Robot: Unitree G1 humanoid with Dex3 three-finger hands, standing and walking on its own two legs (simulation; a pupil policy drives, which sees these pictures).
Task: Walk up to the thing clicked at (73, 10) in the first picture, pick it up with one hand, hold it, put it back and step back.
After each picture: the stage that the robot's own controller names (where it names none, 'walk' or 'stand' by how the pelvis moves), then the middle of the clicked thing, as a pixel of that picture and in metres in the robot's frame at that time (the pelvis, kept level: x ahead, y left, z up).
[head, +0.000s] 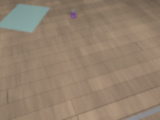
stand; (73, 13) +2.01 +0.11 -0.72
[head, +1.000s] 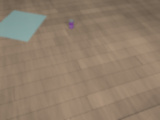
walk; (71, 23) +1.88 +0.13 -0.71
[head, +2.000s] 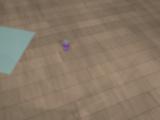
walk; (66, 45) +1.29 +0.14 -0.71
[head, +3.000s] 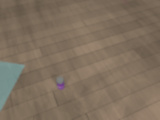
walk; (60, 83) +0.82 +0.18 -0.71
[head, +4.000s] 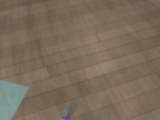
walk; (65, 115) +0.52 +0.20 -0.70
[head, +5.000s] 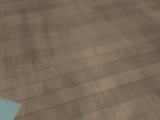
stand; out of the picture +0.39 +0.17 -0.72
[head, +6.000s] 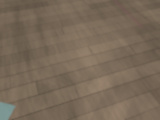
stand; out of the picture +0.36 +0.18 -0.71
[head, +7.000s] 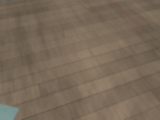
stand; out of the picture +0.38 +0.18 -0.72
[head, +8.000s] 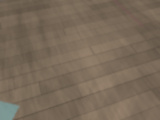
stand; out of the picture +0.38 +0.18 -0.73
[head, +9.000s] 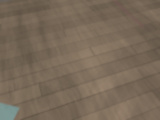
stand; out of the picture +0.37 +0.19 -0.73
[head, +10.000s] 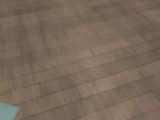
go down; out of the picture +0.37 +0.18 -0.73
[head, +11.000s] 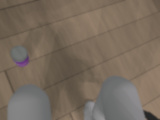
go down; (20, 56) +0.47 +0.20 -0.32
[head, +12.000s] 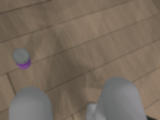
approach; (22, 59) +0.47 +0.19 -0.32
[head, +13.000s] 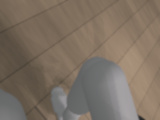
close in; out of the picture +0.46 +0.24 -0.24
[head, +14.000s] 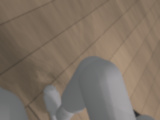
close; out of the picture +0.46 +0.25 -0.24
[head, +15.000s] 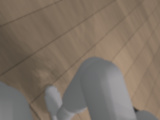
lift; out of the picture +0.43 +0.22 -0.25
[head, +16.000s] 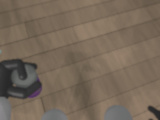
lift; (28, 82) +0.34 +0.18 -0.03
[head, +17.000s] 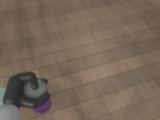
hold; (39, 96) +0.31 +0.16 -0.01
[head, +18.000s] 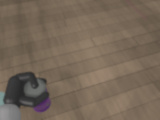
hold; (38, 96) +0.32 +0.17 -0.01
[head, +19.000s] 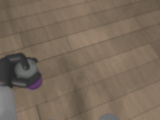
crouch; (30, 75) +0.39 +0.17 -0.07
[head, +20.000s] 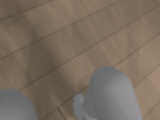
lower; out of the picture +0.50 +0.24 -0.14
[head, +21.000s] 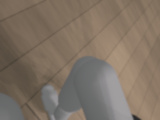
lower; out of the picture +0.46 +0.26 -0.25
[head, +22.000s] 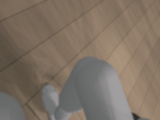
lower; out of the picture +0.46 +0.26 -0.25
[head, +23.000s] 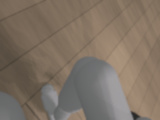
lower; out of the picture +0.46 +0.26 -0.25
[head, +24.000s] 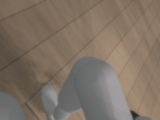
lower; out of the picture +0.46 +0.26 -0.25
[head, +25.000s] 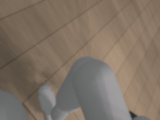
open; out of the picture +0.46 +0.24 -0.26
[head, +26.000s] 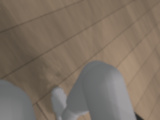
stand; out of the picture +0.46 +0.23 -0.26
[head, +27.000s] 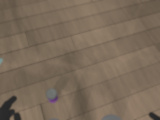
stand; (52, 95) +0.43 +0.15 -0.55
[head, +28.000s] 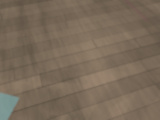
stand; out of the picture +0.40 +0.16 -0.67
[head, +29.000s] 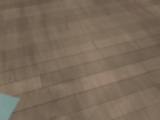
stand; out of the picture +0.40 +0.15 -0.67
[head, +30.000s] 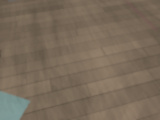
stand; out of the picture +0.41 +0.14 -0.72
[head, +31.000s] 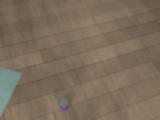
walk; (64, 104) +0.47 +0.10 -0.71
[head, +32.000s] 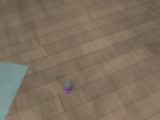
walk; (67, 87) +0.67 +0.17 -0.70
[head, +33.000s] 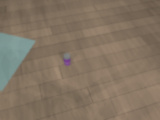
stand; (67, 59) +1.01 +0.15 -0.70
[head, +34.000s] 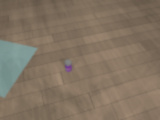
stand; (68, 65) +1.02 +0.15 -0.71
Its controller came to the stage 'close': yes
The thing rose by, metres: 0.71
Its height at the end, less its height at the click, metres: +0.00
